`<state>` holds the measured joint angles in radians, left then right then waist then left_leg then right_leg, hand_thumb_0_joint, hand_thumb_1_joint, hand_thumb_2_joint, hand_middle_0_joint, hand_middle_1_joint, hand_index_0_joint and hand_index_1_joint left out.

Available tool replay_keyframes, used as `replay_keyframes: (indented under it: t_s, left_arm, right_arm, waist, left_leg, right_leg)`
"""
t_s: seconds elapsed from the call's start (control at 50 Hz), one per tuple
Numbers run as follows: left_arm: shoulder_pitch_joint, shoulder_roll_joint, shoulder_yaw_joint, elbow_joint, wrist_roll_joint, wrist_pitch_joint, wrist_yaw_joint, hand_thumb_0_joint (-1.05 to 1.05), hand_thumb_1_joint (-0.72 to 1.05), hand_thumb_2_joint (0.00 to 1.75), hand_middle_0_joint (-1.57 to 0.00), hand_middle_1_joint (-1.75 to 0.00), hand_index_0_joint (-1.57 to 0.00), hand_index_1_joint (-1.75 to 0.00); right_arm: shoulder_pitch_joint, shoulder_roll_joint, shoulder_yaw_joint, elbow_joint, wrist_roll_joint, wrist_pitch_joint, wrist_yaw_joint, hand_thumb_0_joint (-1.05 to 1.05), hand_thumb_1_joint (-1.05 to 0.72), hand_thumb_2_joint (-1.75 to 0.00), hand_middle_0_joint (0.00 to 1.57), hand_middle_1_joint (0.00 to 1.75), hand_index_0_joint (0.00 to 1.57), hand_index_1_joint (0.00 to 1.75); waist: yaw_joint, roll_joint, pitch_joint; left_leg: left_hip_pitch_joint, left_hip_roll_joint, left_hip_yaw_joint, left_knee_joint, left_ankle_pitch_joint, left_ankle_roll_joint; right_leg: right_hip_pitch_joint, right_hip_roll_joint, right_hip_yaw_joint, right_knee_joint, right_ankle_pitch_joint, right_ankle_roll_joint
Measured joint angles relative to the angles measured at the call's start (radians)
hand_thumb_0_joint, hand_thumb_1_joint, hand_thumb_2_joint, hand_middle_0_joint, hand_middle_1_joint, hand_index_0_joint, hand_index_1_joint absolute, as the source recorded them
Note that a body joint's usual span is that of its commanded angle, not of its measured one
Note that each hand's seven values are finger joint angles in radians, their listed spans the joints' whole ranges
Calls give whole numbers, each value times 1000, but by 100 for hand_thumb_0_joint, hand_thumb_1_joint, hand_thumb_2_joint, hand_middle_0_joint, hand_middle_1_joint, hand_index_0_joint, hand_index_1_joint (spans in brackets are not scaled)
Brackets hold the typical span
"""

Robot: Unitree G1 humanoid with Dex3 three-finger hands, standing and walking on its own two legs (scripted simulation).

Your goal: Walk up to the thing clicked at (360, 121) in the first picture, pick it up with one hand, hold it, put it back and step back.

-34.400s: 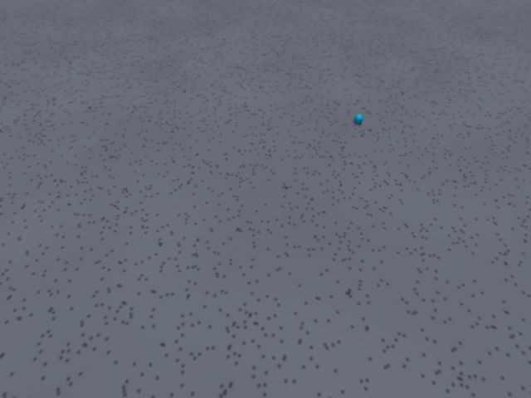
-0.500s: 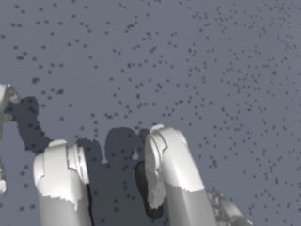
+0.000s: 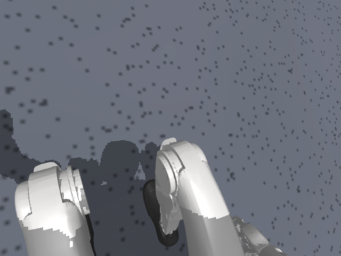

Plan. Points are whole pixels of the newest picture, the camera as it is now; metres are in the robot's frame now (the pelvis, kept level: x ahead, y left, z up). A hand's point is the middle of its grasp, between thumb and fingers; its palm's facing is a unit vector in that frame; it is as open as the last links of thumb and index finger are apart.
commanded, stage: rest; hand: left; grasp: from above
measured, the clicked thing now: out of the picture +0.41 +0.36 -0.24
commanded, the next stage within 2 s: open in 0.98 s
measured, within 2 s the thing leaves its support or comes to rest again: rests again in 0.54 s
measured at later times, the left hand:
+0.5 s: hand out of the picture +0.41 +0.33 -0.24, palm faces -0.43 -0.17 -0.89, open 5.6 cm
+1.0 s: hand out of the picture +0.40 +0.34 -0.25, palm faces -0.45 -0.16 -0.88, open 5.8 cm
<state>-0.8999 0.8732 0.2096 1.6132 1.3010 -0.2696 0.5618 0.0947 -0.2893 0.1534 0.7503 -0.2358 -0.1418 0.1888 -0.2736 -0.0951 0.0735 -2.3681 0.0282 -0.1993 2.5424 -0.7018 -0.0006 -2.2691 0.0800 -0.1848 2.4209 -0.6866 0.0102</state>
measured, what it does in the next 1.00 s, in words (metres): stands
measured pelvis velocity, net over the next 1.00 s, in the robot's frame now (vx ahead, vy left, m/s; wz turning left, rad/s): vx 0.00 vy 0.00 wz -0.04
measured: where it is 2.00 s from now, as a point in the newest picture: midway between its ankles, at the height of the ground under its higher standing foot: (126, 238)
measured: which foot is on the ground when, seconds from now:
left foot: down 0.00-1.00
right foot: down 0.00-1.00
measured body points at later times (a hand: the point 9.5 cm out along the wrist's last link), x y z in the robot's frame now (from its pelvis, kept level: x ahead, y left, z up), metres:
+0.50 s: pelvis +0.00 +0.00 +0.00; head +0.26 +0.13 +0.35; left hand +0.43 +0.34 -0.19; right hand +0.08 -0.25 -0.08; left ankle +0.07 +0.13 -0.26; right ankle +0.10 -0.10 -0.26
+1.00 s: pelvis +0.00 +0.00 +0.00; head +0.26 +0.13 +0.34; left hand +0.42 +0.34 -0.20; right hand +0.06 -0.25 -0.06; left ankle +0.07 +0.13 -0.26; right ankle +0.10 -0.10 -0.26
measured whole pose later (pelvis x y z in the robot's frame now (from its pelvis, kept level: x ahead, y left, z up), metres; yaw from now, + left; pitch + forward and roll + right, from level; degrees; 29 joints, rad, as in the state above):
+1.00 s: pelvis +0.00 +0.00 +0.00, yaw -2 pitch +26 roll -13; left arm -0.94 0.98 0.15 1.74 1.29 -0.29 0.66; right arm 0.07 -0.33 0.26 0.73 -0.27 -0.24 0.26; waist -0.32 -0.15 0.14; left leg -2.33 0.03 -0.25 2.58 -0.72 0.00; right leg -2.22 0.10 -0.22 2.41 -0.68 0.02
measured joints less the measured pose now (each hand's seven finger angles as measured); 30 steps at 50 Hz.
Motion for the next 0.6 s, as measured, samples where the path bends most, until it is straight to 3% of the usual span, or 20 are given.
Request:
replay_keyframes:
  t_s: [0.28,0.38,0.6]
  left_arm:
    - [-18,32,-26,54,27,-6,65,-7,41,33,-73,-47,-108,-52]
    - [-29,36,-38,72,18,10,81,-7,41,33,-72,-47,-108,-52]
    - [-30,58,-16,88,-13,28,84,-7,41,33,-73,-46,-107,-51]
  right_arm:
    - [-13,-8,34,1,-21,-50,29,0,-90,-90,21,30,20,30]
    - [-22,-7,44,-4,-24,-69,46,0,-90,-90,21,30,20,30]
    - [-34,-9,62,-21,-27,-92,67,0,-91,-90,21,30,20,30]
  waist:
    - [-21,-28,11]
    - [-28,-30,17]
    - [-38,-33,47]
  left_leg:
    - [5,1,-19,24,-11,4]
    - [4,1,-22,26,-15,5]
    - [12,3,-31,27,-17,4]
  right_leg:
    - [14,7,-15,6,-4,9]
    - [15,8,-17,5,-5,11]
    - [22,12,-24,0,-1,11]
